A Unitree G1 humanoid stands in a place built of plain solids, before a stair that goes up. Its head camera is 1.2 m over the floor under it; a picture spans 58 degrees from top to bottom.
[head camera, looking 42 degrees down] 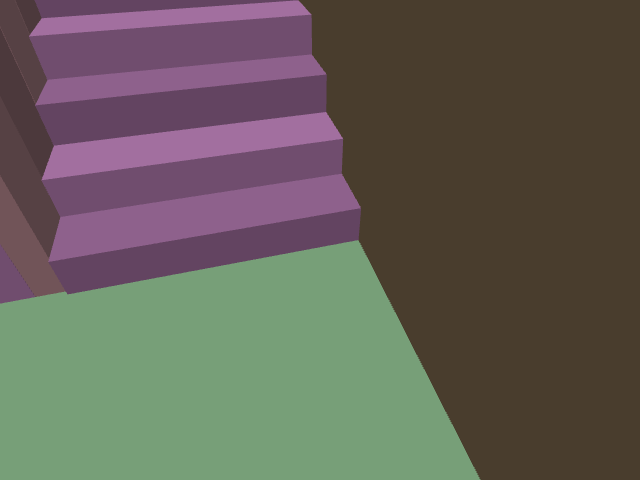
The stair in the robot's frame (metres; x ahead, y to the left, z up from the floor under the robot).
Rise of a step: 0.17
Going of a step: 0.25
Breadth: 1.12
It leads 15 degrees to the left of straight ahead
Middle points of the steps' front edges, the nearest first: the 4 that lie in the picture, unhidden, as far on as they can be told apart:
1.18 0.38 0.17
1.42 0.44 0.34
1.66 0.51 0.50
1.91 0.58 0.67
